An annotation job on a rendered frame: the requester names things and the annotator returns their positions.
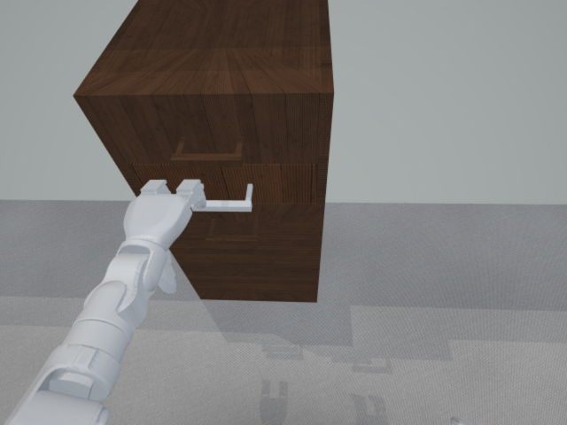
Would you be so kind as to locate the cabinet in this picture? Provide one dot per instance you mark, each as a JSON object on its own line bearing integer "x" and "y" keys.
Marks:
{"x": 250, "y": 77}

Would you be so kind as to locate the robot left upper arm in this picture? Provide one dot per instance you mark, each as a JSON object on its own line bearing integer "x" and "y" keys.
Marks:
{"x": 49, "y": 407}

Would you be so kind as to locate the handle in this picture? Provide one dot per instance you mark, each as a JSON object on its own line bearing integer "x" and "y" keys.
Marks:
{"x": 227, "y": 205}
{"x": 207, "y": 160}
{"x": 232, "y": 239}

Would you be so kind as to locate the left robot hand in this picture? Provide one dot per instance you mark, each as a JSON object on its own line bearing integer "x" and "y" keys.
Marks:
{"x": 158, "y": 216}

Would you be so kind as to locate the drawer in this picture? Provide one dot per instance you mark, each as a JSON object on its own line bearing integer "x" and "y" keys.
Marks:
{"x": 271, "y": 183}

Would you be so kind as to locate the robot left forearm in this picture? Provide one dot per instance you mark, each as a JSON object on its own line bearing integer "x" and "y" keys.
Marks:
{"x": 87, "y": 364}

